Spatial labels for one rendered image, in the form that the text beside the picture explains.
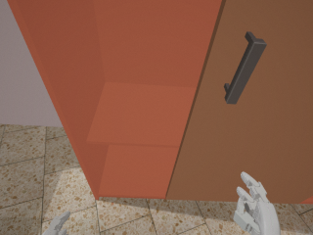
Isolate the handle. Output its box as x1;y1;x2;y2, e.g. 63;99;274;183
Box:
224;31;267;105

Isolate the robot right hand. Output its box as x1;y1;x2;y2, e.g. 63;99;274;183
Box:
233;171;281;235

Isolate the robot left hand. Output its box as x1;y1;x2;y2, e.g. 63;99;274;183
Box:
42;211;70;235

